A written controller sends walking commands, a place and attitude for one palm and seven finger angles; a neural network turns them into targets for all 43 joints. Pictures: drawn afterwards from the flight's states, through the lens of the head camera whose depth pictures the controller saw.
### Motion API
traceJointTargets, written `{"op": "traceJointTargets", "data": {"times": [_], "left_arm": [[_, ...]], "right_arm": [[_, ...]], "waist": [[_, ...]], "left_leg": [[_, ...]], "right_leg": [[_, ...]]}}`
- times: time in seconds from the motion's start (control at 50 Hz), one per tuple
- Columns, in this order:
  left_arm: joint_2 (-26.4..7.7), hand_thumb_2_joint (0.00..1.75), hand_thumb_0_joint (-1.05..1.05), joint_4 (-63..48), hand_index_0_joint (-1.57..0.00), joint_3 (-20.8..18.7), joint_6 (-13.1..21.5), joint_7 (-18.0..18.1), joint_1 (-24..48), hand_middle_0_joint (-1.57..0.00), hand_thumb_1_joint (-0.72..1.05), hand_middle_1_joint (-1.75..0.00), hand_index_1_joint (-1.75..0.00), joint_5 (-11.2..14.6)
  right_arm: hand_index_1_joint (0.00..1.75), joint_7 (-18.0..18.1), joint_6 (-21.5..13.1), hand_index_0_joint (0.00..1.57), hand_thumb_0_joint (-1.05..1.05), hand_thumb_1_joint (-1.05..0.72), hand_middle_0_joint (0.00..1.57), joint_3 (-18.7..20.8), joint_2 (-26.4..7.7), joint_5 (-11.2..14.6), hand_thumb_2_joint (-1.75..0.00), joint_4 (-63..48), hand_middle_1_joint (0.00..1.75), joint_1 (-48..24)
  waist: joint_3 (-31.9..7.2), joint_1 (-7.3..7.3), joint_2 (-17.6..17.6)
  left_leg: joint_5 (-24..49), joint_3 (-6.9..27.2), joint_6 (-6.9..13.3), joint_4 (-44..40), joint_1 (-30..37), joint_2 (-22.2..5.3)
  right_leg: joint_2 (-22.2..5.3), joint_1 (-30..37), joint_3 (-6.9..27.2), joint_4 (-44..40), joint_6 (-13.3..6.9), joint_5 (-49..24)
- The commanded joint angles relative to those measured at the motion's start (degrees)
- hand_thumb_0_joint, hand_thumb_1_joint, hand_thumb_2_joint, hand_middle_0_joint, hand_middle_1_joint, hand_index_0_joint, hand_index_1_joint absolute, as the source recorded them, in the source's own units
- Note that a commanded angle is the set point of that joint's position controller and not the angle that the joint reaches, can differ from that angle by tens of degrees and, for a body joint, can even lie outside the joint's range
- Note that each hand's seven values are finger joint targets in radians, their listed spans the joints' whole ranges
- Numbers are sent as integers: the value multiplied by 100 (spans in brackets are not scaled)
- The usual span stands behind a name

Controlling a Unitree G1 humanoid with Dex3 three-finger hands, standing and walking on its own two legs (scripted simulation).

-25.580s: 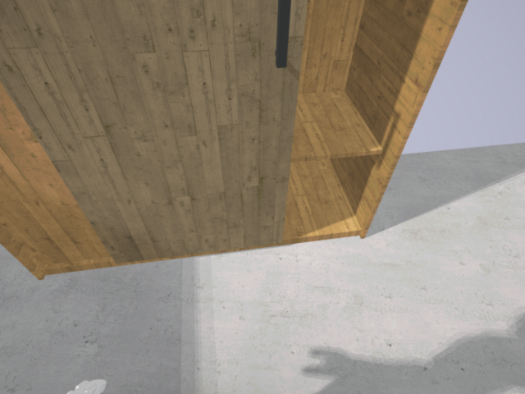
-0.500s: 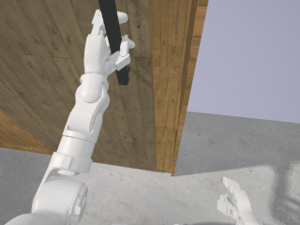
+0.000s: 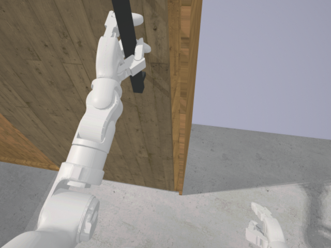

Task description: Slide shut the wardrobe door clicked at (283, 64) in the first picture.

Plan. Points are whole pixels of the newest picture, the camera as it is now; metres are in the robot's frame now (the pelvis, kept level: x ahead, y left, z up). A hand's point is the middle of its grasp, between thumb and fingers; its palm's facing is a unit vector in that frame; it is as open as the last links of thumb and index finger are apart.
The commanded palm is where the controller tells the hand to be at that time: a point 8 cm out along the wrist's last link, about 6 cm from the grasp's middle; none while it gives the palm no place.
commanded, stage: step sideways, sliding the door along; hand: left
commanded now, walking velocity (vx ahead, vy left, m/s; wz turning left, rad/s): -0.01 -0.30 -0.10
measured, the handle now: (133, 40) +0.47 +0.11 +0.25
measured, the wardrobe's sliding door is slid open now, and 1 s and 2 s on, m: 0.03 0.00 0.00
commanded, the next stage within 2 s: none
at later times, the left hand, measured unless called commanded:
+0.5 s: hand (152, 60) +0.41 +0.06 +0.24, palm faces -0.05 -0.99 -0.09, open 6.4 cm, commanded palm +0.40 +0.10 +0.25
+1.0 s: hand (150, 60) +0.41 +0.07 +0.24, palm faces -0.08 -0.99 -0.09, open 6.4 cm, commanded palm +0.40 +0.11 +0.25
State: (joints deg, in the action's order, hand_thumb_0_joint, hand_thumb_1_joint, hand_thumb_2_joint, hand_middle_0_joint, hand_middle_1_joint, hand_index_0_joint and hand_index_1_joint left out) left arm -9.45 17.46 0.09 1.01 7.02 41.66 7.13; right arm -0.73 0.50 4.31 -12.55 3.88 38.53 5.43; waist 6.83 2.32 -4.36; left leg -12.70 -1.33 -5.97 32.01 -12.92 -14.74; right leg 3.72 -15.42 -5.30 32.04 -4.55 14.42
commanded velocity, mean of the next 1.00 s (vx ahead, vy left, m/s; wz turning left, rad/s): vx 0.01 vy -0.30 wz -0.03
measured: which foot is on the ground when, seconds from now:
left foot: down 0.00-1.00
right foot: down 0.00-1.00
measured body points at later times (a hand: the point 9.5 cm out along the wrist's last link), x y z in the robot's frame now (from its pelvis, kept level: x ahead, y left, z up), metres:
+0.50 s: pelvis -0.01 +0.01 +0.00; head +0.02 -0.02 +0.45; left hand +0.41 +0.12 +0.25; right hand +0.15 -0.23 -0.12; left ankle +0.00 +0.24 -0.72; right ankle +0.03 -0.07 -0.73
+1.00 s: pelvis -0.02 +0.01 +0.00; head +0.01 +0.00 +0.45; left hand +0.41 +0.12 +0.25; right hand +0.13 -0.22 -0.12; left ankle -0.01 +0.23 -0.72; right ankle +0.03 -0.07 -0.73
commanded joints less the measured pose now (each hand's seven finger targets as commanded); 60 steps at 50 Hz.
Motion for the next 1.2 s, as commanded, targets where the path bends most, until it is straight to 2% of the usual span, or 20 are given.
{"op": "traceJointTargets", "data": {"times": [0.0, 0.1, 0.16, 0.22, 0.28, 0.36, 0.42, 0.5, 0.56, 0.62, 0.66, 0.72, 0.78, 0.84, 0.88, 0.98, 1.0, 1.1, 1.14, 1.18], "left_arm": [[-131, 90, 0, -2017, -45, 708, 827, -447, 3094, -45, 90, -140, -140, -105], [-258, 90, 0, -1861, -45, 492, 847, -414, 2961, -45, 90, -140, -140, -39], [-298, 90, 0, -2068, -45, 442, 867, -483, 3047, -45, 90, -140, -140, -120], [-521, 90, 0, -1761, -45, 192, 784, -459, 2816, -45, 90, -140, -140, -142], [-460, 90, 0, -1830, -45, 207, 848, -452, 2938, -45, 90, -140, -140, -111], [-527, 90, 0, -1857, -45, 82, 852, -424, 2847, -45, 90, -140, -140, -64], [-565, 90, 0, -2099, -45, 152, 823, -448, 3008, -45, 90, -140, -140, -114], [-901, 90, 0, -1634, -45, -248, 725, -388, 2707, -45, 90, -140, -140, -102], [-656, 90, 0, -1750, -45, -30, 782, -372, 3037, -45, 90, -140, -140, -55], [-585, 90, 0, -1776, -45, 29, 751, -404, 3037, -45, 90, -140, -140, -22], [-589, 90, 0, -1839, -45, 81, 756, -470, 3244, -45, 90, -140, -140, -108], [-901, 90, 0, -1663, -45, -162, 584, -398, 3061, -45, 90, -140, -140, -112], [-801, 90, 0, -1531, -45, -158, 632, -340, 3231, -45, 90, -140, -140, -59], [-602, 90, 0, -1715, -45, 24, 684, -371, 3345, -45, 90, -140, -140, 1], [-603, 90, 0, -1789, -45, 92, 723, -454, 3424, -45, 90, -140, -140, -71], [-930, 90, 0, -1550, -45, -210, 585, -398, 3332, -45, 90, -140, -140, -101], [-923, 90, 0, -1472, -45, -221, 578, -354, 3227, -45, 90, -140, -140, -54], [-587, 90, 0, -1482, -45, 56, 633, -413, 3322, -45, 90, -140, -140, 44], [-578, 90, 0, -1604, -45, 79, 690, -505, 3485, -45, 90, -140, -140, -50], [-760, 90, 0, -1662, -45, -77, 640, -461, 3444, -45, 90, -140, -140, -99]], "right_arm": [[30, 87, -256, 20, 0, -90, 20, 104, -406, 57, -90, -744, 30, -621], [30, 140, -226, 20, 0, -90, 20, 71, -570, -58, -90, -752, 30, -729], [30, 113, -241, 20, 0, -90, 20, 52, -418, -57, -90, -786, 30, -579], [30, 152, -235, 20, 0, -90, 20, 105, -422, -36, -90, -724, 30, -567], [30, 185, -228, 20, 0, -90, 20, 40, -298, -57, -90, -750, 30, -616], [30, 216, -227, 20, 0, -90, 20, 13, -481, -135, -90, -758, 30, -689], [30, 202, -263, 20, 0, -90, 20, 28, -407, -84, -90, -735, 30, -501], [30, 270, -287, 20, 0, -90, 20, 85, -398, -50, -90, -663, 30, -552], [30, 281, -269, 20, 0, -90, 20, -37, -364, -94, -90, -693, 30, -581], [30, 278, -234, 20, 0, -90, 20, -34, -545, -131, -90, -754, 30, -647], [30, 209, -231, 20, 0, -90, 20, -27, -435, -74, -90, -723, 30, -496], [30, 265, -240, 20, 0, -90, 20, 23, -458, -12, -90, -678, 30, -422], [30, 312, -240, 20, 0, -90, 20, -41, -362, -79, -90, -627, 30, -499], [30, 341, -245, 20, 0, -90, 20, -37, -536, -146, -90, -711, 30, -597], [30, 282, -244, 20, 0, -90, 20, -14, -476, -147, -90, -674, 30, -511], [30, 314, -266, 20, 0, -90, 20, 41, -436, -43, -90, -672, 30, -462], [30, 343, -276, 20, 0, -90, 20, 20, -468, -46, -90, -611, 30, -471], [30, 374, -226, 20, 0, -90, 20, -33, -590, -121, -90, -696, 30, -561], [30, 281, -176, 20, 0, -90, 20, -65, -516, -134, -90, -694, 30, -499], [30, 258, -169, 20, 0, -90, 20, -56, -490, -10, -90, -752, 30, -400]], "waist": [[-2914, -455, 922], [-2720, -401, -6], [-3033, -390, 167], [-3079, -412, 992], [-2850, -394, 1159], [-2802, -305, -21], [-3041, -386, 26], [-2816, -384, 1217], [-2834, -386, 446], [-2698, -247, -611], [-2921, -305, -288], [-3098, -362, 1098], [-2863, -356, 1021], [-2781, -307, -354], [-2820, -301, -407], [-2989, -340, 1423], [-2828, -360, 1186], [-2623, -308, -666], [-2532, -243, -775], [-2902, -245, 73]], "left_leg": [[248, -153, 484, 301, 662, 320], [1283, 304, 752, -541, 1162, -438], [2611, -146, 667, 81, 1431, -278], [1409, -336, 491, 490, 909, 244], [-117, -208, 534, 309, 553, 396], [1842, 377, 843, -488, 1221, -579], [2811, -225, 629, 147, 1402, -201], [-102, -275, 496, 448, 431, 473], [298, 67, 715, -319, 987, 67], [2281, 499, 1014, -593, 1224, -792], [2782, -39, 815, 1, 1408, -448], [887, -429, 737, 610, 590, 445], [-428, -204, 614, 116, 543, 498], [1925, 720, 1022, -604, 1330, -680], [3371, 246, 959, -168, 1619, -679], [-336, -297, 553, 653, 258, 634], [-659, -188, 575, 404, 268, 643], [2044, 912, 1235, -716, 1420, -903], [2968, 455, 1209, -381, 1488, -841], [2344, -331, 774, 642, 1214, -36]], "right_leg": [[-1170, 1024, 1230, -560, 369, -2788], [-626, 195, 697, -237, 688, -1113], [-697, 706, 646, -430, 634, -2236], [-1016, 1013, 1073, -338, 368, -3394], [-1157, 814, 1392, -491, 319, -2739], [-525, 173, 675, -72, 709, -1258], [-697, 717, 671, -358, 587, -2467], [-1151, 924, 1345, -540, 270, -2980], [-831, 99, 1033, -410, 497, -962], [-336, 64, 427, 273, 720, -911], [-471, 575, 475, -384, 642, -1443], [-1026, 1153, 1173, -507, 264, -2868], [-1124, 611, 1400, -586, 250, -1823], [-406, -152, 546, 242, 687, -999], [-469, 253, 521, -223, 672, -1201], [-1149, 1175, 1417, -699, 208, -2680], [-1179, 908, 1415, -713, 145, -2215], [-300, -421, 452, 602, 710, -592], [-353, -144, 541, 182, 612, 38], [-531, 802, 557, -766, 472, -1527]]}}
